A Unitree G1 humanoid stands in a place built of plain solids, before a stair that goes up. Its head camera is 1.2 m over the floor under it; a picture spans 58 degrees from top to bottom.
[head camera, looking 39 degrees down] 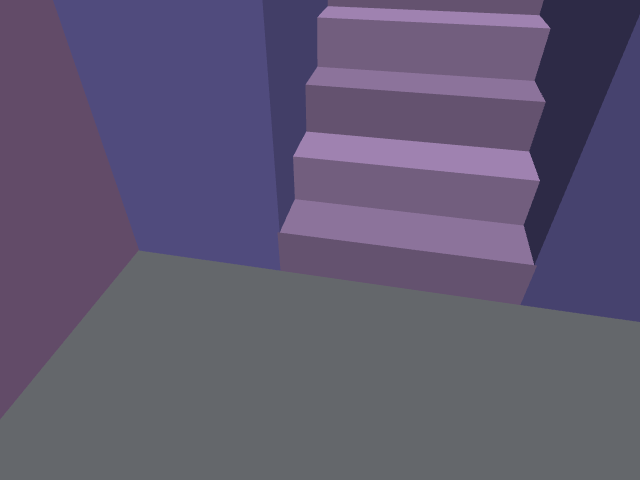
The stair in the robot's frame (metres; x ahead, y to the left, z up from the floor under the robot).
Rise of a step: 0.20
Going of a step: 0.23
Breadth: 0.92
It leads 12 degrees to the right of straight ahead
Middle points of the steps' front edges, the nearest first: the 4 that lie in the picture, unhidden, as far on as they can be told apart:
1.19 -0.29 0.20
1.42 -0.34 0.40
1.64 -0.39 0.59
1.87 -0.43 0.79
